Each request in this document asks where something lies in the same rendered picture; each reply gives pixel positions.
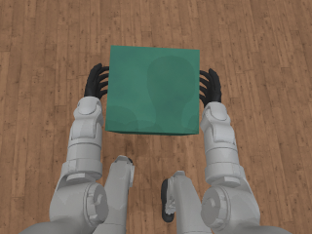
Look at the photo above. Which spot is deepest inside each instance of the carton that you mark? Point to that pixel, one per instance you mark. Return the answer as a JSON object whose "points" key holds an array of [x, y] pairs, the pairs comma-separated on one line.
{"points": [[153, 91]]}

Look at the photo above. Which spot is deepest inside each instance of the robot right hand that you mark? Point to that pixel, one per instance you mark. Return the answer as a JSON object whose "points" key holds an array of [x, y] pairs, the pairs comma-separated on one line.
{"points": [[213, 91]]}

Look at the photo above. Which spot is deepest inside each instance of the left robot forearm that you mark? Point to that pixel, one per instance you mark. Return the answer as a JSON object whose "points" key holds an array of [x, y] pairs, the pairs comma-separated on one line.
{"points": [[84, 145]]}

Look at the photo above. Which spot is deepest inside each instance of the robot left thigh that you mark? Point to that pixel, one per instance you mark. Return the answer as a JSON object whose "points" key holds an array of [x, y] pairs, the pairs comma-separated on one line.
{"points": [[117, 185]]}

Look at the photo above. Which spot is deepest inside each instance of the right robot forearm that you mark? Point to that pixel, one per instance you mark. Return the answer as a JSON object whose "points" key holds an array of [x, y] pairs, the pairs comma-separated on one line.
{"points": [[223, 166]]}

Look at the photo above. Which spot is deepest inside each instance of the left robot upper arm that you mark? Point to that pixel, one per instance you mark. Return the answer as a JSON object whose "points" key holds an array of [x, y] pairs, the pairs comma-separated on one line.
{"points": [[75, 209]]}

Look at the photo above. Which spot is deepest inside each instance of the robot left hand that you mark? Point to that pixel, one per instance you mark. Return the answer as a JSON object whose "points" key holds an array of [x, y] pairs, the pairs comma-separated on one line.
{"points": [[93, 86]]}

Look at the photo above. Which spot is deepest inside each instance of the right robot shin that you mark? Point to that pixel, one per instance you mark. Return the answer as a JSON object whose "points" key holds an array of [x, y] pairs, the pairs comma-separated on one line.
{"points": [[170, 207]]}

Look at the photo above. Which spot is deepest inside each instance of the right robot upper arm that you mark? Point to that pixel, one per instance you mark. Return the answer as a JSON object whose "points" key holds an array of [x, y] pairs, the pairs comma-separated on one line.
{"points": [[228, 210]]}

